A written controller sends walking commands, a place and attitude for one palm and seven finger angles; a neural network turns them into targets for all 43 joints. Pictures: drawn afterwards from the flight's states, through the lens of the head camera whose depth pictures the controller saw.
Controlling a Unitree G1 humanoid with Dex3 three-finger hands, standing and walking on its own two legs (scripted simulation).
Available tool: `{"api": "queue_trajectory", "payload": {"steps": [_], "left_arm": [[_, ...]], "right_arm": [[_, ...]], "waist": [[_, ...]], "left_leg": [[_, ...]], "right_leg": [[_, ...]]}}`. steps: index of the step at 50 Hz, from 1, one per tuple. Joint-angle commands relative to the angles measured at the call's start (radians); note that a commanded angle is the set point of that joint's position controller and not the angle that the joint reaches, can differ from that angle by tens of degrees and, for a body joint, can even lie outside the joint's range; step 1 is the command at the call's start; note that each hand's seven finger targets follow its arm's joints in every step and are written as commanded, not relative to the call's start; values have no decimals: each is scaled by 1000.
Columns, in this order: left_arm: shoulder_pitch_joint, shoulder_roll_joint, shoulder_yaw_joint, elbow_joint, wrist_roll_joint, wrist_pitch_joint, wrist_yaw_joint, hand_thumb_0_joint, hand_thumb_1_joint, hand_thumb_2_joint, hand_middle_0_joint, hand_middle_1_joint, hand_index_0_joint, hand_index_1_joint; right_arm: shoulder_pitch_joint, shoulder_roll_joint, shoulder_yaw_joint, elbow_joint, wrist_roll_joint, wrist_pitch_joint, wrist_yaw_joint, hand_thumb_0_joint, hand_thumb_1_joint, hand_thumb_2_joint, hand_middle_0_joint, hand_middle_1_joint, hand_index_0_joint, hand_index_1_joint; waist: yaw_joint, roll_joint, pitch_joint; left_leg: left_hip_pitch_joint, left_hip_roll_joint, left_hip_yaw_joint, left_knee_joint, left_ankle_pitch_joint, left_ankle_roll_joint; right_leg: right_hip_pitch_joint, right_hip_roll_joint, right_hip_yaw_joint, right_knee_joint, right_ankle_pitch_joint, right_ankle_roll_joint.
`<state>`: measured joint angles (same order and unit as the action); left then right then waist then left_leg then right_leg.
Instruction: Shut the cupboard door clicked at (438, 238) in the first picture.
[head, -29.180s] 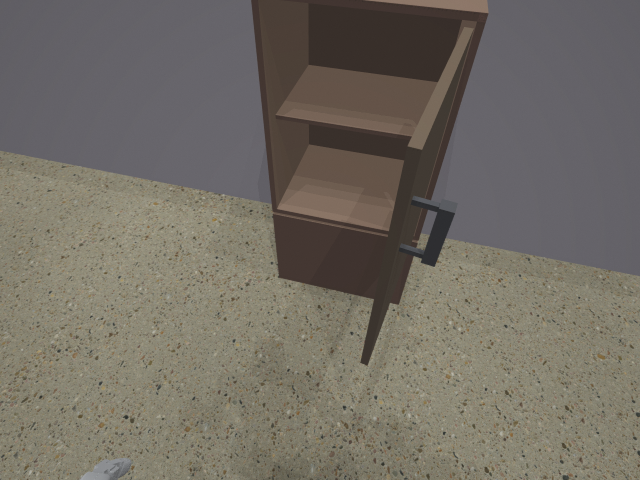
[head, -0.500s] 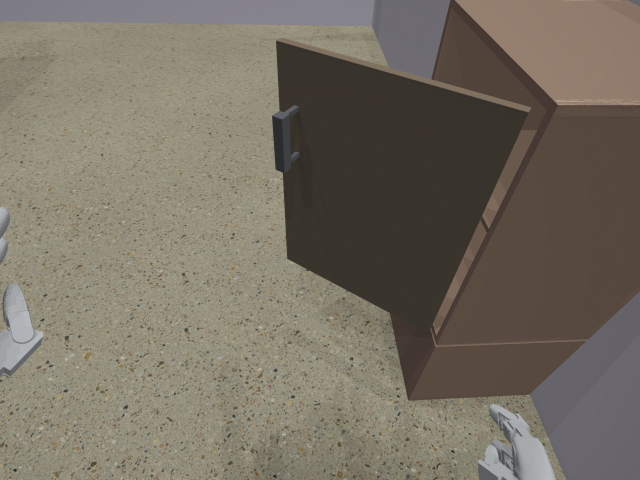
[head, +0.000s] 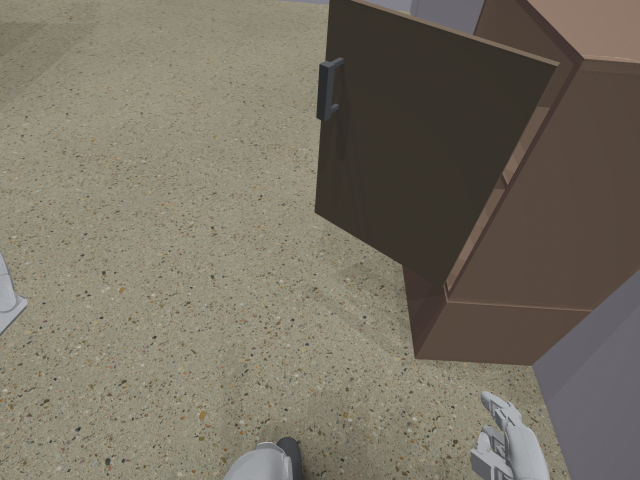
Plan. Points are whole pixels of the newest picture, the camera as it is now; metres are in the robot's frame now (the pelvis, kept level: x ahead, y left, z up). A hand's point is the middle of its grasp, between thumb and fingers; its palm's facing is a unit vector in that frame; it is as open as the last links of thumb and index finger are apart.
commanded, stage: step back with the hand held close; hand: left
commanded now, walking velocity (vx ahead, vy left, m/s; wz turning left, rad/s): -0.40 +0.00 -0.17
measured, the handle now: (331, 89) +0.86 +0.02 +0.07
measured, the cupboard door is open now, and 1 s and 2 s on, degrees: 54 54 54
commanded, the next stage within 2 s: stop stepping back and stand still in 0.14 s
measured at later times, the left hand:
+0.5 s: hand out of the picture +0.06 +0.27 +0.21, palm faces +0.27 -0.86 -0.43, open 7.4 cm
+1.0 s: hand out of the picture +0.03 +0.28 +0.22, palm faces +0.28 -0.79 -0.54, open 7.4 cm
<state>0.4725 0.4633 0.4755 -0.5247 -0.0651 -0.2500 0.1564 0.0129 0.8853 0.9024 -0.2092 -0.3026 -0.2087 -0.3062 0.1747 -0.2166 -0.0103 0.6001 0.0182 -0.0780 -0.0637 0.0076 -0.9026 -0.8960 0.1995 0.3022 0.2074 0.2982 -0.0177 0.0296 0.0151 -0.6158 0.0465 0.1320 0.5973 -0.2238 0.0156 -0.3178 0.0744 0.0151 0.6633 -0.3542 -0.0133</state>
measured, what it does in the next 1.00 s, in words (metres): walks backwards: left foot, then right foot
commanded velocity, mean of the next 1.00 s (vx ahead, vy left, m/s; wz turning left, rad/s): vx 0.10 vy -0.03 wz -0.03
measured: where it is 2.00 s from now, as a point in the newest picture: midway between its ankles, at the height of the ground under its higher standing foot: outside the picture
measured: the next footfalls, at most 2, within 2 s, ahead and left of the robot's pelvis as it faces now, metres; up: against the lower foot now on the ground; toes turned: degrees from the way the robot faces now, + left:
left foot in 0.14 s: +0.06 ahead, +0.12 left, +0.00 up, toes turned +0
right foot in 0.46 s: -0.23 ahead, -0.05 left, +0.00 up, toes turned -14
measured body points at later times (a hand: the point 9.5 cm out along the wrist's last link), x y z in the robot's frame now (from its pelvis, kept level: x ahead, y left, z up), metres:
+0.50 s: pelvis -0.18 +0.05 +0.01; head -0.18 +0.08 +0.46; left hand +0.03 +0.31 +0.23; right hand -0.06 -0.19 -0.06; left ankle -0.02 +0.13 -0.68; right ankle -0.27 -0.04 -0.72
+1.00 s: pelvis -0.20 +0.06 +0.01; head -0.21 +0.07 +0.46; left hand +0.01 +0.32 +0.24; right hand -0.12 -0.17 -0.09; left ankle -0.16 +0.19 -0.70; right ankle -0.20 -0.01 -0.71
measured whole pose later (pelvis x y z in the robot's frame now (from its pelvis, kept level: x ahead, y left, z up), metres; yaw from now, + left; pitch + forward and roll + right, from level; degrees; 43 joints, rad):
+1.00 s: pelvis -0.20 +0.06 +0.01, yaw -11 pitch -1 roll +0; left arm 0.61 0.51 0.47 -0.58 -0.02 -0.22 0.18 0.01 0.88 0.90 -0.21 -0.30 -0.21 -0.31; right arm 0.28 -0.15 0.03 0.65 0.00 -0.06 -0.06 0.01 -0.90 -0.90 0.20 0.30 0.21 0.30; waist -0.03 0.00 -0.03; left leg -0.38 0.08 0.07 0.76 -0.41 -0.01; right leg -0.28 0.03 -0.12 0.59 -0.30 -0.07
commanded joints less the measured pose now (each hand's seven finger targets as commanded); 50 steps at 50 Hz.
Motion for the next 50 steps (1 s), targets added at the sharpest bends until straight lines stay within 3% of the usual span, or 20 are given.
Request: {"api": "queue_trajectory", "payload": {"steps": [1, 3, 6, 7, 8, 10, 13, 19, 21, 23, 24, 28, 33, 34, 36, 37, 44, 46, 48, 50], "left_arm": [[-6, 183, 79, -190, 16, -41, 32, 0, 900, 900, -200, -300, -200, -300], [-66, 179, 66, -215, 24, -24, 24, 0, 900, 900, -200, -300, -200, -300], [-257, 193, 31, -237, 22, -28, 26, 0, 900, 900, -200, -300, -200, -300], [-261, 192, 54, -219, 22, -36, 31, 0, 900, 900, -200, -300, -200, -300], [-265, 182, 61, -213, 26, -44, 38, 0, 900, 900, -200, -300, -200, -300], [-126, 171, 90, -136, 14, -55, 24, 0, 900, 900, -200, -300, -200, -300], [-71, 116, 58, -275, -4, -29, 1, 0, 900, 900, -200, -300, -200, -300], [61, 137, 72, -282, -10, 35, 14, 0, 900, 900, -200, -300, -200, -300], [106, 202, 116, -232, -5, 61, 21, 0, 900, 900, -200, -300, -200, -300], [-13, 267, 130, -294, -14, 44, 33, 0, 900, 900, -200, -300, -200, -300], [-71, 330, 189, -302, -16, 17, 39, 0, 900, 900, -200, -300, -200, -300], [-34, 162, 68, -77, 10, 39, 40, 0, 900, 900, -200, -300, -200, -300], [-180, 115, -31, -12, 40, 37, 50, 0, 900, 900, -200, -300, -200, -300], [-206, 114, -44, -51, 35, 36, 50, 0, 900, 900, -200, -300, -200, -300], [-204, 141, -17, -171, 38, 8, 49, 0, 900, 900, -200, -300, -200, -300], [-150, 190, 26, -179, 43, -13, 39, 0, 900, 900, -200, -300, -200, -300], [106, 206, 135, -300, 34, -14, 42, 0, 900, 900, -200, -300, -200, -300], [153, 197, 152, -183, 37, 2, 47, 0, 900, 900, -200, -300, -200, -300], [120, 184, 136, -98, 31, 26, 52, 0, 900, 900, -200, -300, -200, -300], [41, 165, 122, -29, 28, 11, 57, 0, 900, 900, -200, -300, -200, -300]], "right_arm": [[-45, -111, -68, -103, -2, -23, 21, 0, -900, -900, 200, 300, 200, 300], [-55, -77, -30, -125, -16, -13, 4, 0, -900, -900, 200, 300, 200, 300], [-82, -124, -23, -92, -9, -18, -42, 0, -900, -900, 200, 300, 200, 300], [-77, -154, -37, -92, -16, -37, -48, 0, -900, -900, 200, 300, 200, 300], [-45, -118, -43, -85, -29, -59, -46, 0, -900, -900, 200, 300, 200, 300], [-24, -133, -67, -87, -23, -89, -20, 0, -900, -900, 200, 300, 200, 300], [-54, -133, -66, -115, -21, -78, 15, 0, -900, -900, 200, 300, 200, 300], [-36, -104, -34, -155, -17, -59, 27, 0, -900, -900, 200, 300, 200, 300], [-28, -88, -33, -153, -17, -25, 22, 0, -900, -900, 200, 300, 200, 300], [-31, -97, -36, -113, -20, 4, 6, 0, -900, -900, 200, 300, 200, 300], [-27, -110, -28, -94, -32, 1, -2, 0, -900, -900, 200, 300, 200, 300], [-39, -107, -30, -103, -6, 5, -19, 0, -900, -900, 200, 300, 200, 300], [-2, -122, -28, -73, -18, -31, -53, 0, -900, -900, 200, 300, 200, 300], [13, -142, -36, -78, -16, -40, -57, 0, -900, -900, 200, 300, 200, 300], [-6, -169, -41, -117, -7, -55, -54, 0, -900, -900, 200, 300, 200, 300], [-22, -134, -25, -108, -14, -59, -47, 0, -900, -900, 200, 300, 200, 300], [-34, -100, -20, -99, -22, -61, -3, 0, -900, -900, 200, 300, 200, 300], [-17, -98, -27, -105, -17, -41, -5, 0, -900, -900, 200, 300, 200, 300], [-4, -88, -31, -112, -19, -13, -5, 0, -900, -900, 200, 300, 200, 300], [9, -98, -39, -85, -23, -20, 0, 0, -900, -900, 200, 300, 200, 300]], "waist": [[27, -249, -139], [7, -255, -50], [-15, 110, 11], [4, 298, -21], [9, 302, -87], [17, 253, -230], [6, 145, -198], [13, 264, -148], [12, 97, -123], [7, -198, -35], [3, -145, -12], [-3, -95, 71], [-11, -94, 47], [-19, -3, 35], [-23, 321, 38], [-17, 235, 23], [18, 269, -67], [20, 140, -72], [11, -205, -34], [-2, -180, -38]], "left_leg": [[284, -41, -170, 562, -259, -68], [249, 14, -188, 363, -238, -51], [288, 38, -143, -204, 71, -47], [216, 237, -328, -269, 293, 33], [221, 329, -357, -260, 423, 90], [184, 364, -335, -313, 36, 113], [178, 332, -322, -330, -131, 124], [114, 146, -158, -456, -539, -71], [116, 19, -21, -156, -430, -120], [145, -17, -99, 440, -161, -68], [27, -8, -125, 549, -122, -57], [37, 72, -147, 362, -129, -30], [379, -9, 9, -43, -161, 1], [426, 28, -76, -128, -224, 28], [544, 322, -631, -382, -323, 154], [430, 340, -635, -433, -419, 166], [115, 181, -170, -332, -426, 64], [48, 118, -96, -159, -428, 26], [-67, -9, -45, 271, -308, -17], [-69, 2, -135, 445, -242, -29]], "right_leg": [[-320, -448, 505, -440, 1, -238], [-253, -343, 318, -327, 227, -149], [-143, -146, 125, -27, 339, -13], [-125, -58, 84, 129, 134, 29], [-105, -31, 70, 258, -147, 33], [7, -15, 66, 446, -174, 35], [-16, -18, 32, 413, -121, 42], [272, 72, -206, -86, -207, -14], [230, -57, -58, -313, -257, -105], [-120, -434, 387, -557, -330, -262], [-71, -460, 346, -542, -176, -279], [-70, -361, 214, -468, -313, -196], [-103, -235, 17, -280, -311, -120], [-123, -193, -3, -143, -266, -93], [-326, -52, -90, 237, -203, -9], [-258, -77, -22, 329, -177, -14], [218, -47, -153, -45, -20, -5], [301, -78, -77, -184, -71, -28], [217, -370, 467, -459, -266, -173], [194, -432, 474, -465, -51, -182]]}}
